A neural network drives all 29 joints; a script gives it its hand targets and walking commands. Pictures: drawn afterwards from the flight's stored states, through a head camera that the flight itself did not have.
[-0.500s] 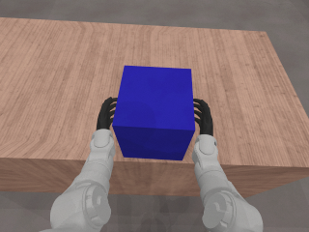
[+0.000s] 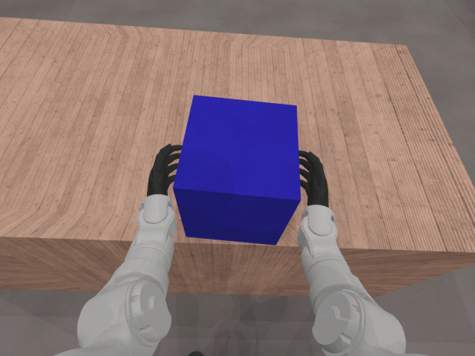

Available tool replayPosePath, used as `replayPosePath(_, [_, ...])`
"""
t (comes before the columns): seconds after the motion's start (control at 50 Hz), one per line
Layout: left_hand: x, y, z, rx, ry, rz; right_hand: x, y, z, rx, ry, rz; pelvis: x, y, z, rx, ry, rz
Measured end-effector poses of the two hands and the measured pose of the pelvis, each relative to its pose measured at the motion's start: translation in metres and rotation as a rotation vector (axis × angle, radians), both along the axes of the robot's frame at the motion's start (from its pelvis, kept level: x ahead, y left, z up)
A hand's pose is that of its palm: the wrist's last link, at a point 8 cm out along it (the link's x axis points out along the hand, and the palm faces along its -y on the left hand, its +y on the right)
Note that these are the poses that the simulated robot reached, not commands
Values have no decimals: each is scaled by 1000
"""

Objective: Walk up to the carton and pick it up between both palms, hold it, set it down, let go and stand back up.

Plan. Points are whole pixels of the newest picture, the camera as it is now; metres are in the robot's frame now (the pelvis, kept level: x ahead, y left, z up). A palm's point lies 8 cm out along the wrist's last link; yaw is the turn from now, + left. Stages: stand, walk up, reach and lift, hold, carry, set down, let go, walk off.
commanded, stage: set down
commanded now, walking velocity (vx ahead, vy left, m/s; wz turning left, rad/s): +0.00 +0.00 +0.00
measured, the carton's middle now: (237, 175) +0.45 +0.02 -0.03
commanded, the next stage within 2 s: none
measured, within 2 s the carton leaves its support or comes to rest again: rests again in 0.10 s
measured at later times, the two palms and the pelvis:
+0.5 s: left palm (153, 184) +0.40 +0.17 +0.00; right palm (310, 195) +0.39 -0.11 +0.01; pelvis -0.02 +0.01 -0.01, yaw -1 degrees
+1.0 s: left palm (153, 184) +0.40 +0.17 +0.00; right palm (311, 196) +0.39 -0.11 +0.00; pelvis -0.02 +0.01 -0.02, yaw +1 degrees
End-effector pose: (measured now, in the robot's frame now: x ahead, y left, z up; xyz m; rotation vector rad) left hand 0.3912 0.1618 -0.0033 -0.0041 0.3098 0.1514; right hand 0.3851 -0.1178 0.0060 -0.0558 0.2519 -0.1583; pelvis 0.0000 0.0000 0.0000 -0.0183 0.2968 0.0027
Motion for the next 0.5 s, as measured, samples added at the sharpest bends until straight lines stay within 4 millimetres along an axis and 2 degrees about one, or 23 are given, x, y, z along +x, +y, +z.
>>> replayPosePath(0.5, [6, 12, 5, 22, 1, -29, 5, 8, 0, 52, 34, 20, -22, 14, -13, -14, 69, -4])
